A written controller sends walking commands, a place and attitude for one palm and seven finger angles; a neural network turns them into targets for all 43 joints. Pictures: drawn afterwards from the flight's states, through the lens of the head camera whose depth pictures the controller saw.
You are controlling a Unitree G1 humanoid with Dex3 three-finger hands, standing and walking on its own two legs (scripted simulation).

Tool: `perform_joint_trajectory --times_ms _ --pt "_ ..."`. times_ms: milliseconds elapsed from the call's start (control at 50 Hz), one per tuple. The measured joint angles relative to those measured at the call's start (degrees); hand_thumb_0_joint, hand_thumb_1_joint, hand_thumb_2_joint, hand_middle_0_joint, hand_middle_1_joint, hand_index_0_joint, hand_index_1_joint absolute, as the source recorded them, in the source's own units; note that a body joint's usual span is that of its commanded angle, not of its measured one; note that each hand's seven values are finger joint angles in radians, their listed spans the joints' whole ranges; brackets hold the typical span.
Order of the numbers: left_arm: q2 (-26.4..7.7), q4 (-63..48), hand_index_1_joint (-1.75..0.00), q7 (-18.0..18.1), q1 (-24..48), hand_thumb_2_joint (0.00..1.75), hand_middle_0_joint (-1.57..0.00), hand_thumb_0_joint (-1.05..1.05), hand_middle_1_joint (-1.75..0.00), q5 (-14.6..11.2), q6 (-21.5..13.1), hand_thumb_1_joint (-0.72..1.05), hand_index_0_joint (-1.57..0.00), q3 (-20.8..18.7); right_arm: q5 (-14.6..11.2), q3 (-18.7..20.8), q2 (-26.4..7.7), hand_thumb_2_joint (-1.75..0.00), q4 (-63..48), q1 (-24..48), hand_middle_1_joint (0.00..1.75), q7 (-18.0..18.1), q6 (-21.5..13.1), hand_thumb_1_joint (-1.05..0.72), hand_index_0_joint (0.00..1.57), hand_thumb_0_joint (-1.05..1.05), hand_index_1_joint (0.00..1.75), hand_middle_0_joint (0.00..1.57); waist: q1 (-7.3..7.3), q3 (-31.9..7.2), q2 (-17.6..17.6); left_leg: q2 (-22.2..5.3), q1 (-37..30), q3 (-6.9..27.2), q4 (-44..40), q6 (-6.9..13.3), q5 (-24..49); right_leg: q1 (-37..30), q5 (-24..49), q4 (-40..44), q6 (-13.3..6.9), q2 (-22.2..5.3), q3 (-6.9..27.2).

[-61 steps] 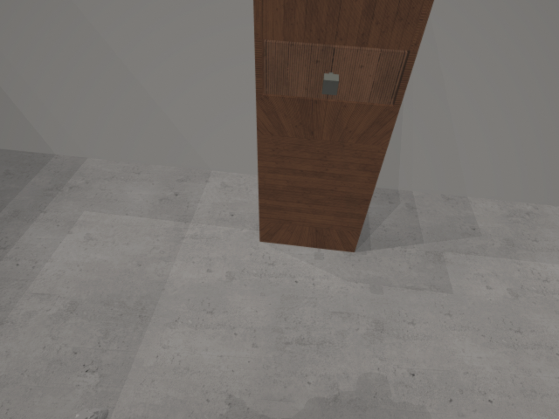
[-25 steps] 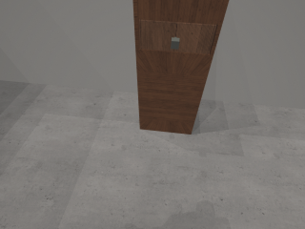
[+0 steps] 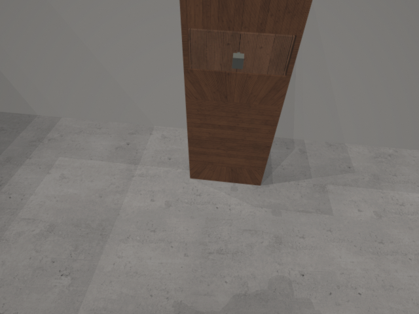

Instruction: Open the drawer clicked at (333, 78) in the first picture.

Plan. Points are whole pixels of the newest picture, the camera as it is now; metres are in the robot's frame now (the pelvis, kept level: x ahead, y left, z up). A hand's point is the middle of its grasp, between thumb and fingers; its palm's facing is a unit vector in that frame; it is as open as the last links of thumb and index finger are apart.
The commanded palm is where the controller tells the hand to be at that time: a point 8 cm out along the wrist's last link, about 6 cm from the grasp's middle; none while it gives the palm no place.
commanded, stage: look at it before walking up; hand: left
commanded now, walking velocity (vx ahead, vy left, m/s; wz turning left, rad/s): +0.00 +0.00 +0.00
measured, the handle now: (238, 58) +0.96 -0.05 +0.04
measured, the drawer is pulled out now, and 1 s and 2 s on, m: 0.00 0.00 0.00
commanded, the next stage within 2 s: walk to a spot facing it in 0.22 s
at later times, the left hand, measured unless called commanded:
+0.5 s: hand out of the picture +0.07 +0.24 -0.16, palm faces -0.04 -0.95 -0.32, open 7.4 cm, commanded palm none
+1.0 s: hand out of the picture +0.05 +0.15 -0.16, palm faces -0.22 -0.95 -0.24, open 7.4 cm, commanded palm none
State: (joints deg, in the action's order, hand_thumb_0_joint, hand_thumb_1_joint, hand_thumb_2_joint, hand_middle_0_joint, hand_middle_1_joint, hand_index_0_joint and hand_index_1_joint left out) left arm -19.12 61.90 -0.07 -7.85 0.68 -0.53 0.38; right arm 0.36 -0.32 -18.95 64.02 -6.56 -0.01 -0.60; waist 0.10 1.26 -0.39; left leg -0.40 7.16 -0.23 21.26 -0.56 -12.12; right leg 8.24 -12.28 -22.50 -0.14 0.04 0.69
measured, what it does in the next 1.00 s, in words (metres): lifts its left foot, turning right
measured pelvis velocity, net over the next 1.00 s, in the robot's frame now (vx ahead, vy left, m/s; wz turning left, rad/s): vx -0.03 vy -0.02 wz -0.31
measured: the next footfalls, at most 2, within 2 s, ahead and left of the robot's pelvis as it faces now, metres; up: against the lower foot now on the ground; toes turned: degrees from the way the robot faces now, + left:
left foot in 1.24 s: +0.05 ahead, +0.12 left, +0.00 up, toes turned -28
right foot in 1.72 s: -0.07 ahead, -0.15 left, +0.00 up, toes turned -53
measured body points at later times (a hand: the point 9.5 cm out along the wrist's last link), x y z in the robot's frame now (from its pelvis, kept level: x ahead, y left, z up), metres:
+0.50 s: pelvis +0.00 +0.00 +0.00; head +0.01 +0.00 +0.45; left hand +0.07 +0.29 -0.14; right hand +0.08 -0.29 -0.14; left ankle +0.00 +0.13 -0.75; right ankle +0.00 -0.12 -0.75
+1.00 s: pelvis -0.03 -0.02 +0.00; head +0.00 -0.05 +0.44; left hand +0.07 +0.20 -0.14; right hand -0.01 -0.30 -0.16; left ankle +0.00 +0.14 -0.67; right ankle -0.01 -0.10 -0.75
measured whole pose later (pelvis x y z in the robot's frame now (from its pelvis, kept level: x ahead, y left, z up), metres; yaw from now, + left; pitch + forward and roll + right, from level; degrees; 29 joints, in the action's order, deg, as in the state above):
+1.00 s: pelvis -0.03 -0.02 +0.00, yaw -18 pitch +1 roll +2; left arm -10.1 53.6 -0.2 -16.7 0.9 1.7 -2.8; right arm 0.9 3.6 -13.3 55.1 -8.0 1.4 3.1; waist 2.1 3.1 0.3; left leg -2.5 26.7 1.2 60.2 -4.7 -20.0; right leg 17.0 -9.8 -26.7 -4.5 5.3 5.5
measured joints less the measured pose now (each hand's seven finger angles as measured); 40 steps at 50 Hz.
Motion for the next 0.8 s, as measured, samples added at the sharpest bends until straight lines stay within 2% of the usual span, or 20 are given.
perform_joint_trajectory --times_ms 360,480,600,660,700,720,740,760,800 --pt "-0.3 0.6 -0.29 0.0 -0.7 0.90 -0.20 0.00 -0.30 0.0 0.1 0.90 -0.21 -0.1 -0.1 -0.1 -0.1 -0.90 0.2 0.1 0.30 0.1 0.1 -0.90 0.21 0.01 0.30 0.20 0.36 0.3 0.0 0.0 -0.8 0.1 -1.0 0.0 0.2 -0.9 0.3 1.2 0.0 0.0 -0.1" --pt "0.5 -1.1 -0.29 0.5 -2.0 0.90 -0.20 0.00 -0.30 0.0 1.7 0.90 -0.21 -0.9 0.1 0.6 1.0 -0.90 -2.0 0.3 0.30 1.0 0.7 -0.90 0.21 0.01 0.30 0.20 1.12 0.7 -0.1 -0.8 0.9 -2.2 2.1 -0.2 -1.5 1.9 -0.7 -2.4 0.0 0.8 2.1" --pt "2.7 -4.3 -0.29 -0.2 -4.2 0.90 -0.20 0.00 -0.30 0.3 3.6 0.91 -0.20 -1.7 0.2 1.4 4.3 -0.90 -6.0 -1.0 0.30 1.2 1.7 -0.90 0.20 0.00 0.30 0.20 1.19 1.9 -1.1 -1.6 4.0 -5.8 8.3 -0.3 -4.7 8.2 -3.4 -12.0 -0.2 1.8 4.6" --pt "4.2 -5.8 -0.29 -0.6 -5.0 0.90 -0.20 0.00 -0.30 0.3 4.2 0.91 -0.20 -2.3 0.4 1.8 5.5 -0.90 -7.0 -1.6 0.30 1.1 1.9 -0.90 0.21 0.00 0.30 0.20 1.60 3.2 -0.9 -2.6 4.5 -8.0 11.4 -0.6 -6.4 11.2 -9.8 -20.2 0.3 0.9 1.4" --pt "5.4 -6.9 -0.29 -1.0 -6.0 0.90 -0.20 0.00 -0.30 0.4 4.0 0.91 -0.20 -2.6 0.5 2.1 5.7 -0.90 -7.5 -2.3 0.30 1.0 2.2 -0.90 0.21 0.01 0.30 0.20 1.89 3.5 0.2 -4.0 5.4 -8.9 14.8 -1.4 -8.3 10.2 -7.8 -18.6 0.3 0.4 -0.9" --pt "6.0 -7.3 -0.29 -1.0 -6.4 0.90 -0.20 0.00 -0.30 0.7 3.4 0.91 -0.20 -2.7 0.4 2.4 5.7 -0.90 -7.6 -2.5 0.30 1.0 2.6 -0.90 0.21 0.01 0.30 0.20 1.81 3.6 1.1 -5.1 7.2 -8.6 18.6 -1.6 -9.6 10.3 -6.9 -18.3 -0.8 1.1 -1.5" --pt "6.6 -7.6 -0.29 -0.8 -6.6 0.90 -0.20 0.00 -0.30 0.7 3.0 0.91 -0.20 -2.6 0.3 2.7 5.7 -0.90 -7.7 -2.7 0.30 1.0 3.1 -0.90 0.21 0.01 0.30 0.20 1.54 3.7 1.8 -5.1 9.7 -6.8 23.8 -1.9 -12.5 10.8 -7.2 -18.9 -2.2 1.7 -2.0" --pt "7.2 -7.9 -0.29 -0.6 -6.8 0.90 -0.20 0.00 -0.30 0.6 2.7 0.91 -0.20 -2.5 0.2 2.9 5.7 -0.90 -7.6 -2.7 0.30 1.1 3.7 -0.90 0.21 0.01 0.30 0.20 1.53 3.8 2.2 -4.4 12.2 -4.7 29.2 -2.0 -14.7 11.0 -7.4 -18.8 -3.3 2.0 -2.1" --pt "8.2 -8.3 -0.29 -0.2 -7.2 0.90 -0.20 0.00 -0.30 0.5 2.6 0.91 -0.21 -2.5 0.2 3.2 5.8 -0.90 -7.4 -2.5 0.30 1.0 4.3 -0.90 0.20 0.01 0.30 0.20 1.84 3.9 2.4 -3.0 16.2 -1.7 37.6 -2.1 -14.0 10.6 -6.3 -16.3 -4.4 2.8 -1.5"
